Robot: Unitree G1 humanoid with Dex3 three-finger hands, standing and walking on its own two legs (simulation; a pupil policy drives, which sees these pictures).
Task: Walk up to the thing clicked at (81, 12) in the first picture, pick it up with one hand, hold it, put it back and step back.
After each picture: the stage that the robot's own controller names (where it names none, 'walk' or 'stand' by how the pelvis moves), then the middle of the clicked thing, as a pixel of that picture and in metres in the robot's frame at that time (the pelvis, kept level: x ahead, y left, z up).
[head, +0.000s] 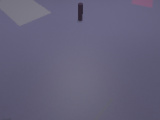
stand; (80, 12) +1.99 -0.01 -0.65
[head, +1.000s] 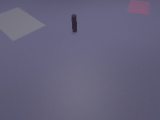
walk; (74, 23) +1.86 +0.20 -0.65
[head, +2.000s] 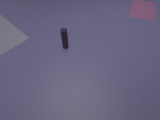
walk; (64, 38) +1.29 +0.24 -0.65
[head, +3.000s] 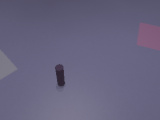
walk; (60, 75) +0.82 +0.21 -0.64
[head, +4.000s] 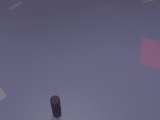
walk; (56, 107) +0.55 +0.17 -0.63
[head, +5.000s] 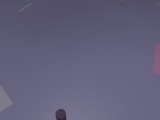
stand; out of the picture +0.44 +0.14 -0.65
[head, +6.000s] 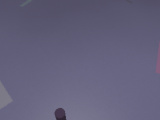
stand; (61, 119) +0.42 +0.15 -0.64
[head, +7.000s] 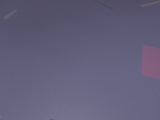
stand; out of the picture +0.39 +0.19 -0.66
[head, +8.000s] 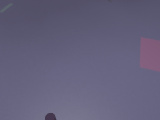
stand; out of the picture +0.40 +0.20 -0.65
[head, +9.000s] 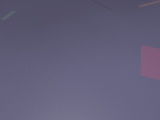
stand; out of the picture +0.38 +0.19 -0.66
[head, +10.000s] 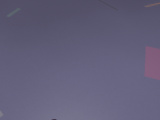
stand; out of the picture +0.39 +0.17 -0.66
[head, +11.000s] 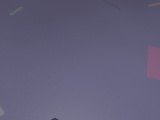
stand; out of the picture +0.39 +0.17 -0.66
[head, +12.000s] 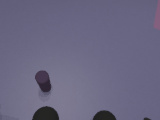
go down; (44, 82) +0.43 +0.18 -0.46
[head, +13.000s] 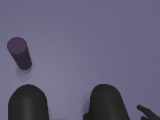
go down; (21, 56) +0.46 +0.23 -0.28
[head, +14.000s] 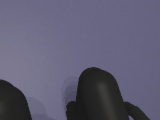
close in; out of the picture +0.44 +0.28 -0.18
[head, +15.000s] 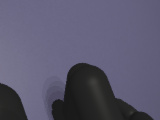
close; out of the picture +0.43 +0.30 -0.16
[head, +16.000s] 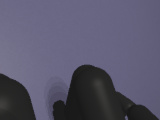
lift; out of the picture +0.37 +0.28 -0.16
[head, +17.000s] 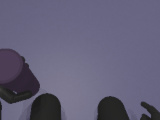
lift; (20, 79) +0.32 +0.20 +0.02
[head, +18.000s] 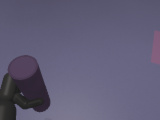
hold; (34, 88) +0.31 +0.16 +0.04
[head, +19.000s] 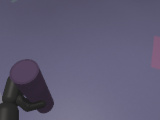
hold; (36, 91) +0.30 +0.15 +0.04
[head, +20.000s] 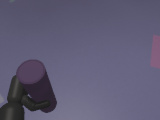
crouch; (41, 90) +0.30 +0.14 +0.04
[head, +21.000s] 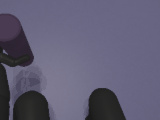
crouch; (17, 46) +0.44 +0.19 -0.04
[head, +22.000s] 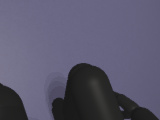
lower; out of the picture +0.41 +0.30 -0.17
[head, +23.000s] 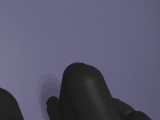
lower; out of the picture +0.43 +0.31 -0.17
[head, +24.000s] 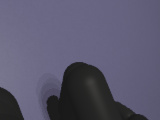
lower; out of the picture +0.43 +0.31 -0.17
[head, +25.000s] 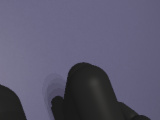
lower; out of the picture +0.42 +0.31 -0.16
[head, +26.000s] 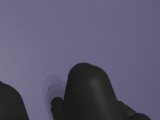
loosen; out of the picture +0.42 +0.28 -0.16
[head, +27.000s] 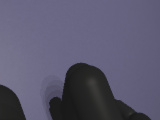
withdraw; out of the picture +0.41 +0.28 -0.17
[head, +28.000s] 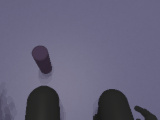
walk; (43, 61) +0.47 +0.20 -0.33
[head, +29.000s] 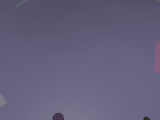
stand; out of the picture +0.40 +0.14 -0.59
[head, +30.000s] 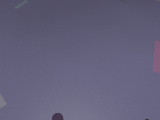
stand; out of the picture +0.40 +0.15 -0.60
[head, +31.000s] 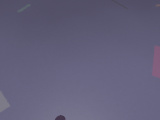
stand; out of the picture +0.40 +0.14 -0.64
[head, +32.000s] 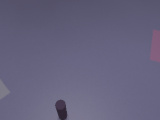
walk; (61, 110) +0.45 +0.13 -0.63
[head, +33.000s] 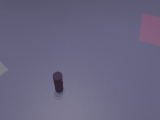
walk; (58, 83) +0.62 +0.15 -0.64
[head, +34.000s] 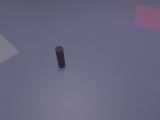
walk; (60, 57) +0.94 +0.24 -0.63
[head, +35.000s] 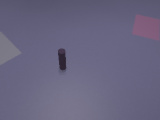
stand; (62, 59) +1.01 +0.18 -0.65
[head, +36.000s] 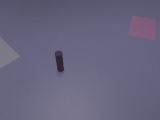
stand; (59, 61) +1.03 +0.21 -0.66
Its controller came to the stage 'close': yes
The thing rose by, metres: 0.68
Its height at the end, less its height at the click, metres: +0.00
